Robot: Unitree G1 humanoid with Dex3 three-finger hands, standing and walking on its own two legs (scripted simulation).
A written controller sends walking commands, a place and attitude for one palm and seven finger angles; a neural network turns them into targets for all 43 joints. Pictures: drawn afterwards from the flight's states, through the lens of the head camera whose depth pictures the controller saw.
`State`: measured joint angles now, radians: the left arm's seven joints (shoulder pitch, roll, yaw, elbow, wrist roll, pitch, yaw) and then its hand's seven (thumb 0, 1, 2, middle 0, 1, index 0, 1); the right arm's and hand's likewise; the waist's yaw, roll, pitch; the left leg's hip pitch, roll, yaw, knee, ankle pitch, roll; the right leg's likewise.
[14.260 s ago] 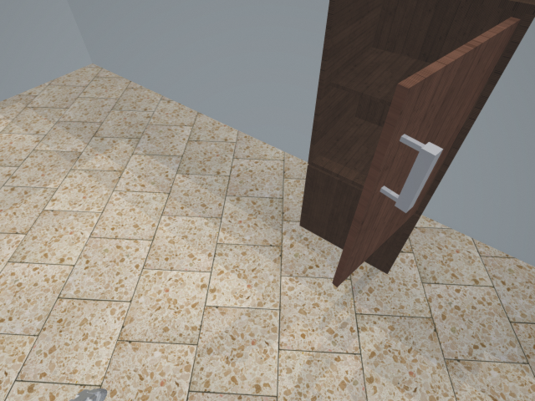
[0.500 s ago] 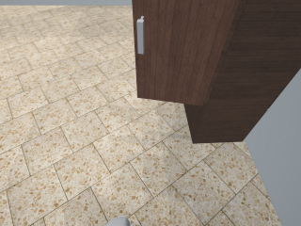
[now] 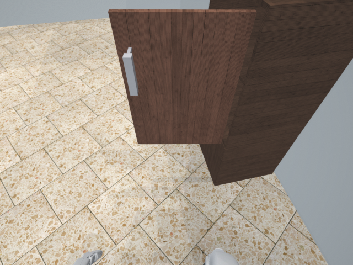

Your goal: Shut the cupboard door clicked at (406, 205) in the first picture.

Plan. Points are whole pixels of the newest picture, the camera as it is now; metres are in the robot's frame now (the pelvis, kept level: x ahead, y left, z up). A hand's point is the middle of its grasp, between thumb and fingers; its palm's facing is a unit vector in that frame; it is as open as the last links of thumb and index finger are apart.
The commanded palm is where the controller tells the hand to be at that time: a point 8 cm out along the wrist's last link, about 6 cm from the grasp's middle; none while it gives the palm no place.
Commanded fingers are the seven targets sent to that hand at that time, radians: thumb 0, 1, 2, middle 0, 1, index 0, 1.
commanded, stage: take the last steps up to it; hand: left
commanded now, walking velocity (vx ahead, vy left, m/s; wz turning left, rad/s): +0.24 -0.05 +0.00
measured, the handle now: (132, 71) +0.66 +0.15 +0.08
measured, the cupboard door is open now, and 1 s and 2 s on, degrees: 78 78 78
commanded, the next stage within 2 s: come to a stop and stand still in 0.22 s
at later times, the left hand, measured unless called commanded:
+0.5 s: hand out of the picture +0.13 +0.15 -0.19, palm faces +0.12 -0.98 -0.19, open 7.3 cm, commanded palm none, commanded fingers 0.00 0.90 0.90 -0.20 -0.30 -0.20 -0.30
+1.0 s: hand out of the picture +0.15 +0.12 -0.17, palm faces +0.05 -0.96 -0.26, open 7.4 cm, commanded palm none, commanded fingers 0.00 0.90 0.90 -0.20 -0.30 -0.20 -0.30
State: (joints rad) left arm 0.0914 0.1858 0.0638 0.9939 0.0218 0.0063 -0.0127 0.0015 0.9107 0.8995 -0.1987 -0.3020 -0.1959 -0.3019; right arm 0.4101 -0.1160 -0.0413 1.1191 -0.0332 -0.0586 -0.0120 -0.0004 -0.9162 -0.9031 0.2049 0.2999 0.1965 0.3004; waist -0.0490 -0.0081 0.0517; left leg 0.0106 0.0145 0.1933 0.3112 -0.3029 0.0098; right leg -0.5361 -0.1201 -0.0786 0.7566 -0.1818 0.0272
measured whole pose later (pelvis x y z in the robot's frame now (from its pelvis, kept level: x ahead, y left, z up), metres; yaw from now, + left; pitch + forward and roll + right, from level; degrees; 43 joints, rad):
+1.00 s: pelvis +0.12 -0.07 -0.02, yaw +1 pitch -2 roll -1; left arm 0.31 0.15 0.01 0.96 0.03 -0.01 0.05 0.00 0.90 0.90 -0.21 -0.30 -0.20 -0.30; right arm 0.24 -0.21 -0.06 0.96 -0.01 0.03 0.00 0.00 -0.91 -0.90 0.20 0.30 0.19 0.30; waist -0.01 0.06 0.02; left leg -0.29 0.02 0.05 0.63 -0.32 0.01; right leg -0.26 0.02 -0.09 0.61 -0.31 -0.05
